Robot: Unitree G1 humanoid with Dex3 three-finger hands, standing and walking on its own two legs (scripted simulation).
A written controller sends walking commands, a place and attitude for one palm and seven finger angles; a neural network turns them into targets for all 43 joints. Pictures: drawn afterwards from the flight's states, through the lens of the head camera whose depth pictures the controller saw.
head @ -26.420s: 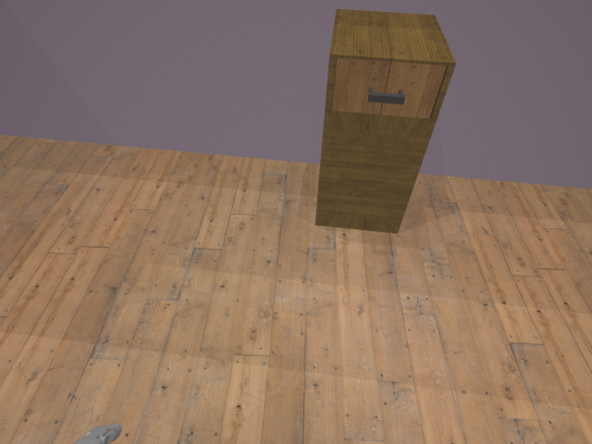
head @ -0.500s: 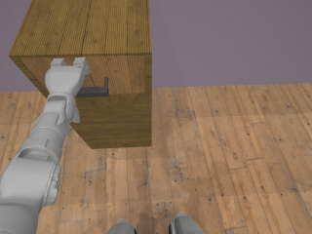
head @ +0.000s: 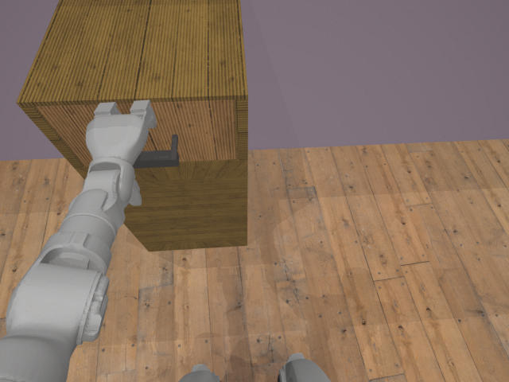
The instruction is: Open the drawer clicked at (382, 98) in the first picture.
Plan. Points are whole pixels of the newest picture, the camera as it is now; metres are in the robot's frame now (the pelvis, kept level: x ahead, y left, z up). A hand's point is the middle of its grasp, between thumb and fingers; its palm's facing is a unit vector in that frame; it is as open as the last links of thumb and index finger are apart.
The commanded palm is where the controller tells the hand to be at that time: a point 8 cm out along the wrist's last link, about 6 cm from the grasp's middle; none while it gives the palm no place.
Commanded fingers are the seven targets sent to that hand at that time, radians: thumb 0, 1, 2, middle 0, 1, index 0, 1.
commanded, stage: move the hooked fingers above the handle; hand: left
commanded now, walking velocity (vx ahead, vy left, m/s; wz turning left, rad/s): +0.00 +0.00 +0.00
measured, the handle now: (149, 150) +0.54 +0.16 -0.04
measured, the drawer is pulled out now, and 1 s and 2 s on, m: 0.00 0.00 0.00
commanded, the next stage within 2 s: lift the fingers back up to retry in 0.64 s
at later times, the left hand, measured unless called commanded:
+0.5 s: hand (139, 152) +0.49 +0.16 +0.02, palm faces +0.00 +0.01 -1.00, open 13.8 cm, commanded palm +0.47 +0.19 +0.08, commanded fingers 0.00 -0.50 0.30 -0.30 -1.20 -0.30 -1.20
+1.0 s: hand (150, 149) +0.50 +0.14 +0.02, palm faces +0.07 +0.00 -1.00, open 13.8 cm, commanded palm +0.48 +0.17 +0.08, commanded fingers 0.00 -0.50 0.30 -0.30 -1.20 -0.30 -1.20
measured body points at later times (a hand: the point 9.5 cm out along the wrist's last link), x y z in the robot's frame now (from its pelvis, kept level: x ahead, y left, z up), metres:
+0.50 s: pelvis -0.01 -0.01 +0.00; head +0.10 -0.02 +0.43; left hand +0.49 +0.16 +0.07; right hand +0.00 -0.29 -0.13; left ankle -0.02 +0.11 -0.69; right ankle -0.01 -0.13 -0.69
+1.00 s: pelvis -0.01 +0.00 +0.00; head +0.10 -0.01 +0.43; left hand +0.49 +0.14 +0.07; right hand +0.00 -0.28 -0.14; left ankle -0.02 +0.11 -0.69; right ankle -0.01 -0.13 -0.69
